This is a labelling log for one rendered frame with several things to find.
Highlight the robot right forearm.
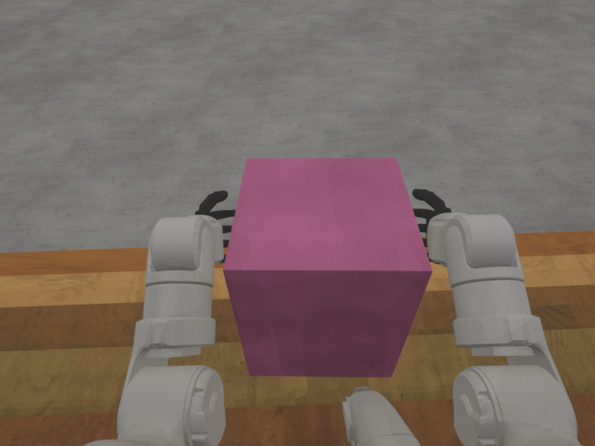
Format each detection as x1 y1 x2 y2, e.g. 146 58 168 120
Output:
427 213 577 436

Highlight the right robot upper arm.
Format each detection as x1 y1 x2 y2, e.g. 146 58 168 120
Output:
453 365 583 446

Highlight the right robot thigh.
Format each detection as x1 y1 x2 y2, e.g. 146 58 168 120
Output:
342 390 421 446

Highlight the robot left forearm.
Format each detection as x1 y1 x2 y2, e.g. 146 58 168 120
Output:
117 215 224 436

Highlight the carton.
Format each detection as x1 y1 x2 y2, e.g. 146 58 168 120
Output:
223 158 432 377

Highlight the left robot upper arm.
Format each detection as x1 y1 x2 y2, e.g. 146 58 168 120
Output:
83 365 226 446

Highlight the robot right hand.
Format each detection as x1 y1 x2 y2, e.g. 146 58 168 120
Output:
413 189 452 264

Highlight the robot left hand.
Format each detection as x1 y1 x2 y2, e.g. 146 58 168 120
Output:
195 190 235 263

